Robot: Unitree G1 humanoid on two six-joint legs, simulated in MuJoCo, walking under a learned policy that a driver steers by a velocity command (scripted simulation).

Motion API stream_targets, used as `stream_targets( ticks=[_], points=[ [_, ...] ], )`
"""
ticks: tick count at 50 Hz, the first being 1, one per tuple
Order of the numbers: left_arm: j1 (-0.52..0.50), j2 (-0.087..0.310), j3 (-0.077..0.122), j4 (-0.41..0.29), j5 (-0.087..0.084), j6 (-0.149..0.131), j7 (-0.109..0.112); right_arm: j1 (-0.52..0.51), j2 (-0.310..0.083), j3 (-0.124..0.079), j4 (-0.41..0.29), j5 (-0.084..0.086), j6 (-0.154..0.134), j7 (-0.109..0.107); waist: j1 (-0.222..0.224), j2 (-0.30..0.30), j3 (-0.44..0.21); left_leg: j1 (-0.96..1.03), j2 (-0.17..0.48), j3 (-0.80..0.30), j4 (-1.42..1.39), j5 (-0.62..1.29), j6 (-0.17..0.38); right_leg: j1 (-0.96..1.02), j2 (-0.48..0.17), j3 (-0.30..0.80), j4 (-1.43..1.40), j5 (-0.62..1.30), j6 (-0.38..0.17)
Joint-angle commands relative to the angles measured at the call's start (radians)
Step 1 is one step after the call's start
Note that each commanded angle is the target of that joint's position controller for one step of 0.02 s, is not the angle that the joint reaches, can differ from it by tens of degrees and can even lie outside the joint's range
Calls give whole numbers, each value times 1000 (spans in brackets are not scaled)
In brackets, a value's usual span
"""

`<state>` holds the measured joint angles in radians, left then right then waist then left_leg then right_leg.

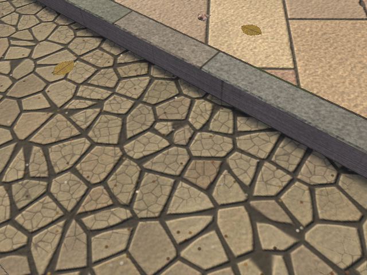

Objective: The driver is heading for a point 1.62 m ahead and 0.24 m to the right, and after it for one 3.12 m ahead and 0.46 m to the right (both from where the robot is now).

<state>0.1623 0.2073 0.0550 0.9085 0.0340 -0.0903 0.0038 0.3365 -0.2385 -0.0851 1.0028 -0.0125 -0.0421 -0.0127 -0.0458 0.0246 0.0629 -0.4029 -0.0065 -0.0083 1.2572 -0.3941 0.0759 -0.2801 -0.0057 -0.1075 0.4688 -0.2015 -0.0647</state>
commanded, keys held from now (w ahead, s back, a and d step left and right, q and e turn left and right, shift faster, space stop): q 0.30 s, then e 0.70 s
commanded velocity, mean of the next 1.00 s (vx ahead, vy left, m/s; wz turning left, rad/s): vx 0.09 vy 0.00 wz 0.00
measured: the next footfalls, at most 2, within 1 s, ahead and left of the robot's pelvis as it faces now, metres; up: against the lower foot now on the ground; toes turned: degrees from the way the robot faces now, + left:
left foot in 0.32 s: +0.23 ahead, +0.10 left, +0.00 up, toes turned +15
right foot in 0.82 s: +0.13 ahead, -0.10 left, +0.00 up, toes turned -2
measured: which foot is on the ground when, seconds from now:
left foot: up 0.00-0.30, down 0.32-0.82, up 0.84-1.00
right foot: down 0.00-0.34, up 0.36-0.80, down 0.82-1.00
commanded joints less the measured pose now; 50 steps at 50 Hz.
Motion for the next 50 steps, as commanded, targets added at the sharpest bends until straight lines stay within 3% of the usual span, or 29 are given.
stream_targets(
  ticks=[1,3,6,9,14,15,16,17,18,19,20,21,22,23,24,27,31,35,37,39,40,41,42,43,44,45,47,50],
  points=[
    [135,79,10,-3,-18,-22,12,67,2,-5,-44,-23,33,16,6,-125,-83,-150,44,-6,31,43,-21,163,-291,159,-145,809,-59],
    [150,91,11,-4,-24,-30,16,30,1,-4,-68,-24,46,22,-3,-136,-92,-197,44,6,11,108,-23,168,-285,93,-155,843,-66],
    [128,74,3,-6,-24,-21,25,-94,9,10,-128,-19,47,41,-7,-144,-33,-181,45,50,-257,287,-33,96,-216,-27,-189,724,-55],
    [141,107,9,-3,-28,-11,33,-172,20,30,-162,-18,45,58,17,-148,-43,-62,26,104,-494,379,-21,104,-217,-82,-167,735,-60],
    [170,150,30,-5,-27,24,44,-155,-42,19,-192,-31,37,55,17,-127,-85,26,-7,126,-610,207,46,222,-280,-85,37,810,-63],
    [173,156,34,-8,-25,36,43,-114,-51,12,-185,-32,29,49,4,-104,-108,74,-27,127,-661,190,65,226,-276,-92,154,784,-55],
    [204,159,35,-2,-24,46,38,-51,-66,5,-170,-39,14,41,-26,-38,-149,193,-19,84,-783,344,91,177,-243,-105,322,663,-20],
    [252,127,26,-33,-27,51,31,-1,-172,-20,-180,-45,0,26,-30,139,-242,393,231,-192,-790,885,165,-4,-160,-131,609,158,32],
    [302,52,6,-59,-38,72,25,-28,-203,-24,-195,-1,18,16,18,209,-365,490,466,-468,-828,1112,358,-172,22,-15,828,-471,63],
    [252,78,10,-32,-17,96,25,-36,-128,-2,-197,24,32,6,1,31,-333,363,426,-370,-887,876,340,-147,-37,98,807,-424,71],
    [200,60,7,-37,-22,106,23,-111,-71,19,-194,15,35,-4,17,40,-197,241,377,-296,-946,680,306,-158,-43,104,773,-383,69],
    [183,46,2,-24,-20,110,25,-169,-13,43,-187,4,37,-12,51,13,-99,133,313,-209,-1003,541,232,-126,-67,122,660,-320,68],
    [192,53,4,-13,-9,118,25,-205,4,52,-181,-2,35,-21,75,48,-60,67,264,-132,-1025,489,179,-68,-69,129,572,-269,67],
    [233,56,5,14,0,128,21,-207,-7,52,-171,-12,31,-26,83,65,-64,38,233,-77,-1021,504,155,-10,-44,110,545,-241,64],
    [249,60,8,23,-3,132,19,-193,-28,49,-162,-17,26,-27,85,50,-81,69,228,-60,-1009,525,146,-6,-28,108,518,-242,61],
    [222,57,14,13,-14,137,17,-171,-88,32,-153,-5,22,-26,72,32,-121,161,259,-65,-1001,439,151,-51,-18,106,471,-254,64],
    [152,64,21,-27,-12,146,10,-178,-97,22,-160,-7,43,-34,48,81,-100,164,279,-64,-1034,166,154,-100,-22,81,433,-260,65],
    [159,51,21,-47,-14,144,3,-168,-109,11,-157,-9,53,-42,44,76,-113,174,308,-47,-1022,128,158,-74,-15,50,361,-284,47],
    [183,51,22,-53,-19,143,-3,-170,-120,5,-156,-10,59,-42,50,84,-123,165,320,-32,-1011,112,143,-27,-7,34,290,-281,25],
    [245,48,22,-46,-19,140,-12,-195,-137,-4,-161,-3,68,-42,86,71,-119,109,310,13,-971,77,91,83,6,13,116,-188,-14],
    [265,60,24,-45,-14,134,-16,-189,-137,-9,-157,-4,75,-37,97,29,-83,47,290,58,-906,44,34,134,-1,57,-27,-117,-37],
    [265,111,33,-59,-4,125,-12,-146,-99,-6,-153,-6,82,-25,87,-147,-50,-59,206,153,-696,-41,-45,159,-137,294,-229,-189,-72],
    [245,248,62,-95,-9,125,-4,-197,-45,9,-218,12,77,-28,91,-343,30,-277,-1,191,-529,-190,-110,110,-383,678,-304,-64,-175],
    [268,234,64,-75,9,126,15,-281,-63,9,-231,-4,77,-31,112,-209,69,-243,21,53,-340,-143,-108,26,-370,616,-296,36,-222],
    [206,202,55,-82,0,122,27,-257,-57,10,-225,3,76,-22,57,-141,53,-213,24,8,-284,-50,-103,1,-292,502,-258,54,-197],
    [132,200,54,-103,-9,120,27,-226,-72,5,-210,5,71,-15,21,-114,39,-207,19,-5,-268,26,-96,13,-227,430,-238,77,-159],
    [89,173,48,-133,-23,110,18,-167,-104,-5,-182,-22,68,-7,14,-126,-34,-208,3,2,-198,77,-90,107,-175,370,-188,287,-149],
    [154,168,49,-126,-30,101,10,-177,-87,-1,-200,-12,71,-9,41,-105,-85,-237,7,-7,-185,67,-107,216,-177,381,-141,442,-167]
  ],
)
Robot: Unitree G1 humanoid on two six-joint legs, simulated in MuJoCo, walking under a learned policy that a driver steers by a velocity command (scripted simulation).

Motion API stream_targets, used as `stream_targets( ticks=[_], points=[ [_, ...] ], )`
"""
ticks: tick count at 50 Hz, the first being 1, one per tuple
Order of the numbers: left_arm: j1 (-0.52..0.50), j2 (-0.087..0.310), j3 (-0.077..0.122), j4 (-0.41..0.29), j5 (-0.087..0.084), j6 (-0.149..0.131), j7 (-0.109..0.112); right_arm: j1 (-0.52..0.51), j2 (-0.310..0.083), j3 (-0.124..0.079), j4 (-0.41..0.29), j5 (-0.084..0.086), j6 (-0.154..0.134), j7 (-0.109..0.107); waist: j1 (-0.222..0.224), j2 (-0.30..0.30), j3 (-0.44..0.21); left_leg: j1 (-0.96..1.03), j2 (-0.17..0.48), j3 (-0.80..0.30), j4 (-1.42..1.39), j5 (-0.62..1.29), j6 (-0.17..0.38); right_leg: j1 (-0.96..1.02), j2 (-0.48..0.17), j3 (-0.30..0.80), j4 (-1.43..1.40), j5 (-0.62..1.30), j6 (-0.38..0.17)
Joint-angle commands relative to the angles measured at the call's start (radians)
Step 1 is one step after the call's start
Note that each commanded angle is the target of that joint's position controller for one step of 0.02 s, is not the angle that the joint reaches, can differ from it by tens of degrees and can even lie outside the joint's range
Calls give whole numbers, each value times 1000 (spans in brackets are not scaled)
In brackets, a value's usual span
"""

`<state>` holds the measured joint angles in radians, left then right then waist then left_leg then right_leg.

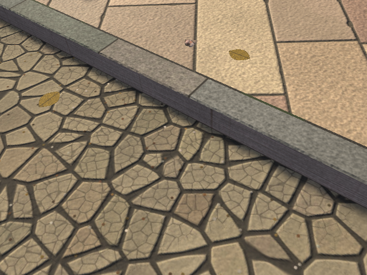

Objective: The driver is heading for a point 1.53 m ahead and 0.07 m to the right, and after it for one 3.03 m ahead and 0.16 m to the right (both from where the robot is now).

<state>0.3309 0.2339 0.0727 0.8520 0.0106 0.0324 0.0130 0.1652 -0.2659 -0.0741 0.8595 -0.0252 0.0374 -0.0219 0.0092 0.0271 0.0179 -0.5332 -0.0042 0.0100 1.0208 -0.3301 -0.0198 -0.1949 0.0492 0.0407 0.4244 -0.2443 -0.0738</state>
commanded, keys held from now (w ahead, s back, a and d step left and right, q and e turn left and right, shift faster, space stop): e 0.28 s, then no key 0.50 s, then w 0.22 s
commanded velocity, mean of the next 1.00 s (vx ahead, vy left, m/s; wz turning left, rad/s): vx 0.04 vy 0.00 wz -0.29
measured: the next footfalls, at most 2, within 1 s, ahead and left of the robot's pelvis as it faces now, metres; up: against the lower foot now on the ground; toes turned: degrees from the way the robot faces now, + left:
left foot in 0.32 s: +0.07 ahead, +0.12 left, +0.00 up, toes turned -15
right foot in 0.70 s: -0.02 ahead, -0.08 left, +0.00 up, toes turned -11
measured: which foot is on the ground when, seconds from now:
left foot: up 0.00-0.30, down 0.32-0.84, up 0.86-1.00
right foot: down 0.00-0.32, up 0.34-0.68, down 0.70-1.00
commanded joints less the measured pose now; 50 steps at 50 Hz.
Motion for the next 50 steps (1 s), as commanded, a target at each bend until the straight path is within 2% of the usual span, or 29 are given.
stream_targets(
  ticks=[1,5,10,13,15,16,17,18,19,20,21,22,23,27,30,32,33,34,35,36,37,38,39,41,42,44,45,47,50],
  points=[
    [7,148,34,-66,-5,-22,2,-21,-56,-9,-67,4,-8,-2,-1,-119,-37,-123,8,-30,16,-2,-17,161,-232,246,-89,494,-160],
    [42,177,43,-70,0,-15,9,-62,-65,-2,-100,12,-6,-7,36,-155,-38,-108,3,-43,-114,-39,-28,205,-238,310,-63,500,-175],
    [-14,215,53,-104,9,-5,-3,-62,-74,7,-134,21,-15,-10,35,-158,-56,38,-27,-51,-237,-73,-7,116,-224,382,-27,526,-172],
    [-78,226,57,-125,8,0,-12,-19,-83,10,-147,28,-24,-14,9,-166,-65,164,-48,-57,-366,-67,11,60,-198,436,-8,520,-133],
    [-149,217,53,-141,-6,5,-13,69,-79,12,-131,23,-35,-23,-53,-148,-65,340,-44,-43,-614,87,21,-23,-142,423,33,389,-62],
    [-138,176,41,-150,-9,1,-11,90,-122,3,-129,11,-44,-32,-46,-75,-75,450,62,-132,-721,129,43,-112,-86,377,99,204,-8],
    [-49,83,18,-149,1,-2,-9,71,-191,-2,-152,-1,-46,-38,10,160,-101,546,330,-397,-779,237,99,-224,48,202,311,-193,44],
    [-48,161,37,-150,12,4,-1,57,-238,-12,-159,3,-34,-27,-5,209,-81,436,411,-531,-765,354,235,-298,131,97,461,-401,57],
    [-52,190,44,-137,24,8,-1,51,-189,-2,-163,7,-34,-18,5,122,-47,390,393,-496,-763,356,273,-291,82,128,587,-361,60],
    [-63,186,45,-119,21,11,-8,-4,-133,13,-169,15,-36,-11,22,75,-5,344,321,-387,-757,336,249,-282,64,137,629,-286,66],
    [-52,174,42,-105,12,15,-16,-48,-112,20,-179,9,-36,-7,39,83,4,330,251,-289,-750,358,215,-265,64,123,649,-232,78],
    [-46,165,38,-98,11,19,-24,-53,-112,21,-178,8,-39,-11,39,123,-10,348,216,-236,-741,418,204,-259,64,109,655,-195,90],
    [-44,156,32,-91,10,21,-29,-37,-109,22,-172,7,-41,-11,30,130,-24,370,193,-198,-727,486,202,-250,68,97,644,-182,103],
    [-106,118,6,-87,1,31,-28,30,-110,25,-136,8,-47,-7,-10,130,-47,433,199,-178,-704,478,216,-192,37,62,431,-192,126],
    [-137,111,-11,-80,-5,33,-20,53,-137,19,-116,0,-36,3,-36,165,-41,411,198,-192,-692,411,221,-85,19,-9,226,-212,105],
    [-108,107,-17,-58,-7,25,-12,57,-146,15,-104,3,-26,7,-15,151,-36,391,195,-200,-658,445,208,-4,16,-40,52,-109,80],
    [-85,100,-23,-43,-4,16,-7,56,-144,16,-97,7,-24,8,7,123,-32,357,187,-190,-634,460,177,77,6,-40,-107,30,65],
    [-88,123,-23,-38,7,4,0,75,-129,20,-91,7,-29,8,1,88,-47,299,181,-193,-621,427,130,171,-42,33,-161,120,49],
    [-80,172,-21,-42,25,-12,7,83,-95,30,-106,10,-37,14,-15,-19,-87,235,139,-144,-555,322,84,250,-183,185,-175,166,24],
    [-159,190,-23,-32,12,-17,6,93,-42,45,-103,24,-37,14,-70,-162,-37,297,47,-69,-635,118,58,74,-255,240,-136,266,-32],
    [-196,136,-36,-35,6,-24,0,79,-68,43,-76,11,-32,9,-55,-133,-20,384,59,-69,-657,123,46,19,-232,219,-133,178,-30],
    [-196,121,-42,-28,6,-30,-2,61,-90,36,-61,11,-31,8,-38,-121,0,394,54,-79,-657,163,45,6,-187,192,-140,118,-6],
    [-179,125,-44,-10,9,-32,1,59,-95,34,-48,13,-33,11,-31,-124,6,412,63,-83,-662,207,45,3,-160,171,-147,97,9],
    [-111,151,-37,37,1,-32,10,80,-93,31,-25,5,-35,18,-18,-162,-1,387,32,-43,-603,76,56,25,-130,173,-177,-160,-6],
    [-89,173,-26,48,3,-25,9,79,-88,31,-20,1,-35,21,-6,-181,30,313,-4,-3,-541,-40,62,25,-143,211,-197,-344,-35],
    [-45,201,-12,56,10,-16,1,31,-78,31,-33,-11,-34,28,31,-194,135,138,-29,50,-424,-122,72,13,-244,348,-277,-573,-113],
    [-32,200,-8,59,11,-18,-1,10,-71,31,-43,-12,-37,31,44,-196,167,88,-8,42,-364,-111,78,5,-287,403,-311,-583,-147],
    [-23,191,-4,67,17,-34,-2,-10,-81,26,-59,-6,-52,37,42,-176,167,-10,33,1,-268,-125,88,72,-329,437,-333,-476,-182],
    [-53,185,2,71,8,-63,-4,2,-81,22,-55,-2,-77,49,17,-138,111,49,38,12,-333,-70,89,117,-281,318,-302,-268,-162]
  ],
)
